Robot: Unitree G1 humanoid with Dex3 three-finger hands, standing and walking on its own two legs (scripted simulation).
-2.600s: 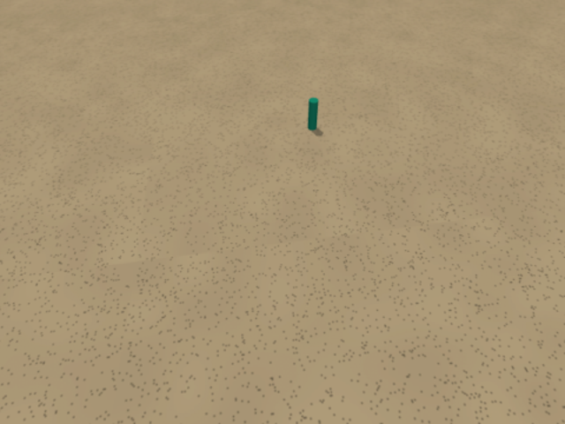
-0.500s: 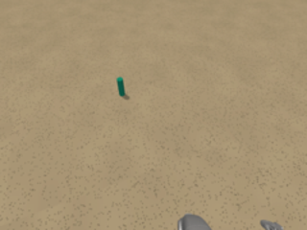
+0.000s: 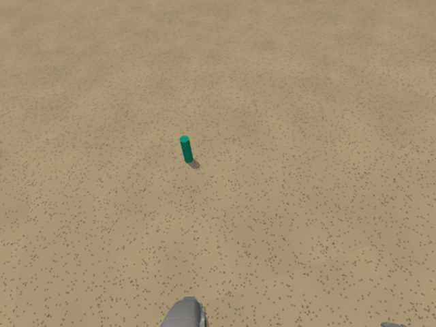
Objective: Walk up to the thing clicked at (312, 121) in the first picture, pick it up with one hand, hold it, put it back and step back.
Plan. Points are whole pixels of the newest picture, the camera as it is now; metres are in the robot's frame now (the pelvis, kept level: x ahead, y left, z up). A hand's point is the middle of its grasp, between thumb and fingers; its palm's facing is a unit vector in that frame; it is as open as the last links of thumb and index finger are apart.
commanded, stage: walk up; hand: left
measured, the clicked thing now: (186, 149) +1.08 +0.28 -0.68
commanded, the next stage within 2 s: none
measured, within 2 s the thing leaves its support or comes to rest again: neither
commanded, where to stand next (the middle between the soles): +0.76 +0.07 m, yaw -1 degrees
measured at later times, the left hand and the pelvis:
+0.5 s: hand (108, 250) +0.29 +0.30 -0.14, palm faces -0.08 -0.93 -0.36, open 7.4 cm; pelvis +0.22 +0.03 +0.00, yaw -1 degrees
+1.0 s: hand (118, 202) +0.42 +0.32 -0.14, palm faces +0.01 -0.92 -0.38, open 7.4 cm; pelvis +0.40 +0.03 -0.01, yaw +1 degrees
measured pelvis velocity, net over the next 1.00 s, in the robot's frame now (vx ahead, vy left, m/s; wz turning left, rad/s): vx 0.40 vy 0.03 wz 0.02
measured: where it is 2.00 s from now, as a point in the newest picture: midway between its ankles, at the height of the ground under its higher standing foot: (222, 216)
